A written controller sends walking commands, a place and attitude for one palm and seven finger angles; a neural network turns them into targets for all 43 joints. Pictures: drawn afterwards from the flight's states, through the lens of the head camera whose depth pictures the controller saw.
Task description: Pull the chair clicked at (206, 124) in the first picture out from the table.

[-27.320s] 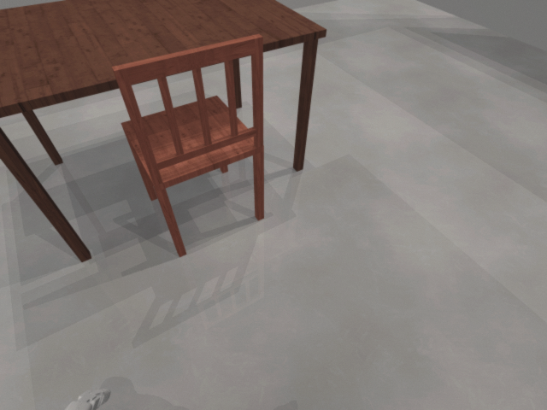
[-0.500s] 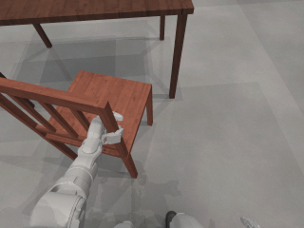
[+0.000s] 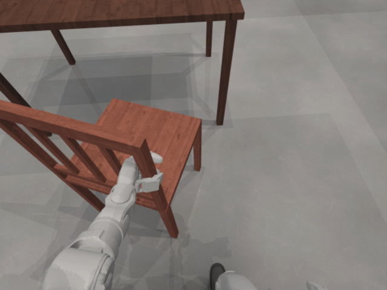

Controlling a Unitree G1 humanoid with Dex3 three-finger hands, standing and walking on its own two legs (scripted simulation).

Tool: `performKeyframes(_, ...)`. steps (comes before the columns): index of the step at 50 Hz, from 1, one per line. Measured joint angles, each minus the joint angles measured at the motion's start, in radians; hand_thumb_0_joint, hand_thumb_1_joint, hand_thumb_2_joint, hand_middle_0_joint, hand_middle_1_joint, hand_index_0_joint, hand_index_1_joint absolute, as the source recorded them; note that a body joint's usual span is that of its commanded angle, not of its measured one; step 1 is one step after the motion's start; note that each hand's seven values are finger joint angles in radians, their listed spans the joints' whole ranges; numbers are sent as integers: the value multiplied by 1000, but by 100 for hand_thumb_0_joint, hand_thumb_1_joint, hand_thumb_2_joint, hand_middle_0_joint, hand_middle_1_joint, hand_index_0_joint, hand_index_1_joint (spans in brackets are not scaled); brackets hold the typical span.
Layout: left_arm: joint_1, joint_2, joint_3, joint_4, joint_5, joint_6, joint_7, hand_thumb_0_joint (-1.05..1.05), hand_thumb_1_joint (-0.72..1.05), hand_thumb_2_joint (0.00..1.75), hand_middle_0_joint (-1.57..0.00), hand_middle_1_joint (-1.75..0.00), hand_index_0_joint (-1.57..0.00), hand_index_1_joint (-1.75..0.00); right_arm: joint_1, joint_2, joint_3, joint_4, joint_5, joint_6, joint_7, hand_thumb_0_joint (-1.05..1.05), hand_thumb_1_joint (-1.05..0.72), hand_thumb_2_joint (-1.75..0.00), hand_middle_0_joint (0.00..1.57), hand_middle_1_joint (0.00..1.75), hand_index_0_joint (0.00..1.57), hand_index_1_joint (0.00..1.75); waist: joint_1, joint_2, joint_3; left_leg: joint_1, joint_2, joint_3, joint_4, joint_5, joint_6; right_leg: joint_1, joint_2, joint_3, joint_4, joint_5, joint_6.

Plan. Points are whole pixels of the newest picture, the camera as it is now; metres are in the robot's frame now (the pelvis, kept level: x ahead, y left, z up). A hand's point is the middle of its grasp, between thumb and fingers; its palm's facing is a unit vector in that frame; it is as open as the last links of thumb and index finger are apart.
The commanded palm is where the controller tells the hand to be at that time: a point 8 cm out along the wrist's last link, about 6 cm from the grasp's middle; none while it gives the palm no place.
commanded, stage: step backward, pulling the chair out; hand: left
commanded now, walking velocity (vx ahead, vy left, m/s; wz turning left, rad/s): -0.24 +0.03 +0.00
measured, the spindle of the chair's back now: (85, 160) +0.45 +0.29 -0.10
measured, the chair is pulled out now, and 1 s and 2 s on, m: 0.43 0.45 0.45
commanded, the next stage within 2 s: stop walking, hand still on the chair in 1.68 s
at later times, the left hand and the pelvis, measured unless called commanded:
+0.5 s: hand (152, 187) +0.35 +0.09 -0.05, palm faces -0.08 -0.98 -0.15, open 6.3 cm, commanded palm +0.36 +0.15 -0.05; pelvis +0.00 -0.01 +0.00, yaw +0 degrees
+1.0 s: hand (152, 187) +0.34 +0.09 -0.05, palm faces -0.10 -0.98 -0.16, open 6.3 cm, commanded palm +0.36 +0.15 -0.05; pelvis +0.00 -0.01 +0.00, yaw -1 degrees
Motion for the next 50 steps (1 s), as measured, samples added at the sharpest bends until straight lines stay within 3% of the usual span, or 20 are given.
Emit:
performKeyframes(2,-8,-2,-24,-5,2,11,3,17,57,74,-30,-119,-50,-145,8,-8,2,7,1,-3,-7,0,-90,-90,20,30,20,30,-7,-12,-11,25,-7,1,-88,112,21,-20,-18,-10,16,-1,11)
performKeyframes(6,25,13,-52,-21,-21,20,1,17,58,75,-29,-120,-50,-145,36,5,13,-14,-2,5,-17,0,-91,-90,20,30,20,30,15,-61,-20,50,-31,43,-113,117,40,-25,-35,33,34,-17,36)
performKeyframes(11,55,9,-41,-11,-30,17,-13,18,57,75,-30,-119,-50,-145,62,28,21,-20,-1,14,-21,0,-90,-90,20,30,20,30,28,-57,-31,72,-32,57,-97,95,34,-18,-30,47,67,-9,20)
performKeyframes(19,59,-3,-19,11,-30,-14,-18,18,55,77,-32,-116,-50,-145,56,36,23,-9,7,8,-13,0,-90,-90,20,30,20,30,40,-16,-52,37,-10,36,-74,80,18,-38,-13,22,65,-28,-4)
performKeyframes(30,64,-5,-39,7,-13,-27,-8,17,55,76,-34,-116,-50,-145,24,1,11,-21,17,11,-24,0,-90,-90,20,30,20,30,43,-28,-69,32,-18,31,-112,104,19,-44,-23,19,38,-13,1)
performKeyframes(50,84,0,-55,-15,-15,-18,-6,17,55,75,-33,-119,-50,-145,41,29,25,-36,21,42,-28,0,-90,-90,20,30,20,30,42,-31,-76,39,-13,35,-109,95,20,-36,-17,22,35,-17,2)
